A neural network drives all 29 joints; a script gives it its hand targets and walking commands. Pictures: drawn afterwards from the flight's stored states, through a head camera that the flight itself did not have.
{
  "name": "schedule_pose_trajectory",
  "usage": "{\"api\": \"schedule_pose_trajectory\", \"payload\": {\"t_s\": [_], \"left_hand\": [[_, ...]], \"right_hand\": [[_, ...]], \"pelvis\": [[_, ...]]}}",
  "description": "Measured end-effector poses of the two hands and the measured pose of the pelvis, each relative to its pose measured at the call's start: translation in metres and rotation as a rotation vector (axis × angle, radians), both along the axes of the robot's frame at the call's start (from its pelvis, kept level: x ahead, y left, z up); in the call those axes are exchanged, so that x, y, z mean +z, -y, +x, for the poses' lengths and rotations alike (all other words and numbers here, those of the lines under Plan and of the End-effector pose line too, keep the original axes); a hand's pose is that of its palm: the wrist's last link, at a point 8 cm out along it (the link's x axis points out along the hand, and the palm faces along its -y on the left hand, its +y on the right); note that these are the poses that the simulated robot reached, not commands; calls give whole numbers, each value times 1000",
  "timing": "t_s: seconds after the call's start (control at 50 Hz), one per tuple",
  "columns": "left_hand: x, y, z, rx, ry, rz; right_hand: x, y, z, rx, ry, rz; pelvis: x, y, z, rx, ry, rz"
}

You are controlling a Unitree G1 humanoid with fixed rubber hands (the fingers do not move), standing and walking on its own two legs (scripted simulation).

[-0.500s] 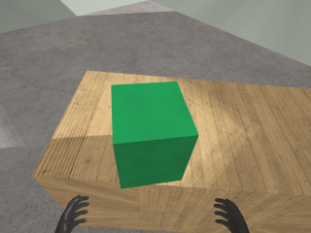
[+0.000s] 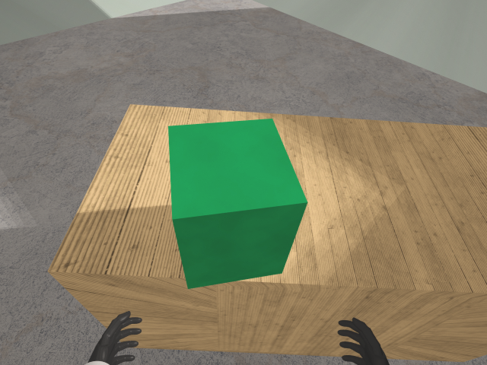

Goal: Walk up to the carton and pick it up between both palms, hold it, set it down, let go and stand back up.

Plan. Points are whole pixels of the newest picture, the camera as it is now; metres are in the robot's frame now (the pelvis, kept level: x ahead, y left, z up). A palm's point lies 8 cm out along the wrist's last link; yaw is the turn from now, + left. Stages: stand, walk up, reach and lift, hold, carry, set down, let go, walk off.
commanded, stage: let go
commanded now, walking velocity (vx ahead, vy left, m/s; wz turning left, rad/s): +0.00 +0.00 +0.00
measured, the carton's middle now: (229, 205) +0.41 +0.04 +0.00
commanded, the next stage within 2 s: stand in 0.52 s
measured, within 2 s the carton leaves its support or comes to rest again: neither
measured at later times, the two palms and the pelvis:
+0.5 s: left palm (108, 357) +0.15 +0.22 -0.08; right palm out of the picture +0.16 -0.23 -0.08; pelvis +0.00 +0.00 +0.00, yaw +0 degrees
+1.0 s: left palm out of the picture +0.05 +0.27 -0.12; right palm out of the picture +0.06 -0.24 -0.11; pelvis -0.02 +0.01 -0.01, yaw +2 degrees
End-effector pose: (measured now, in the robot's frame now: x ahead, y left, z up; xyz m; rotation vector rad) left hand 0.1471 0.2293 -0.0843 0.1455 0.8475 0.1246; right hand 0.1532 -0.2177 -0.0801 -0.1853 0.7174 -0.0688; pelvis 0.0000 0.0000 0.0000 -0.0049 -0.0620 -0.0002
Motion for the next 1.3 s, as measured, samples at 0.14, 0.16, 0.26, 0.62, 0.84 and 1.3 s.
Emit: {"api": "schedule_pose_trajectory", "payload": {"t_s": [0.14, 0.16, 0.26, 0.62, 0.84, 1.3], "left_hand": [[2, 0, 8, -15, 5, 9], [3, 0, 9, -17, 6, 9], [3, 2, 12, -24, 7, 4], [-3, -5, -4, -22, 29, 34], [-20, -40, -65, 21, -84, 85], [-46, -52, -151, 11, -259, 65]], "right_hand": [[-1, 1, 2, -3, 7, -4], [0, 2, 3, -3, 8, -5], [1, 5, 4, -4, 16, -11], [-6, 16, -8, -25, -61, -47], [-21, 33, -62, -65, -213, -94], [-35, 12, -138, -52, -345, -90]], "pelvis": [[-1, 0, 0, -1, 0, -1], [-1, 0, 1, -1, 1, -1], [-1, 0, 1, -1, 7, -2], [-5, 0, -1, 15, -25, -5], [-8, -7, -9, 25, -25, -8], [-12, -24, -44, 30, -19, -3]]}}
